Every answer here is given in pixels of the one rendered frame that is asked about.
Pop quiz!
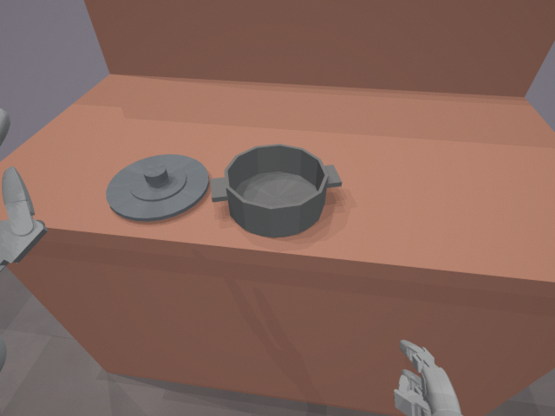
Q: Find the knob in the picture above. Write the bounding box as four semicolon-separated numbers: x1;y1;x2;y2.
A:
143;164;168;185

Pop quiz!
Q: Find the right robot hand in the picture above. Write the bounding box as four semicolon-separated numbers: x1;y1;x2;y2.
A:
394;340;461;416

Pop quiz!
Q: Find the left robot hand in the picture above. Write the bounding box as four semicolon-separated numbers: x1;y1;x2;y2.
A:
0;109;48;272

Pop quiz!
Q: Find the pot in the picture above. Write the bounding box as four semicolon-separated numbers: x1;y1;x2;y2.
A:
211;144;342;237

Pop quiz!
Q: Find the lid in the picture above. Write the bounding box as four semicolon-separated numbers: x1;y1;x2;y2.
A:
106;154;209;222

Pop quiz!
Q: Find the table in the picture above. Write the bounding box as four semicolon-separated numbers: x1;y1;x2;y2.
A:
0;0;555;416

